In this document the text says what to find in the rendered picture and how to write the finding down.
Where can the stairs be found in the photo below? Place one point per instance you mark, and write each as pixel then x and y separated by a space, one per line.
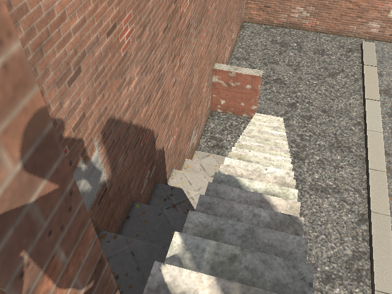
pixel 246 234

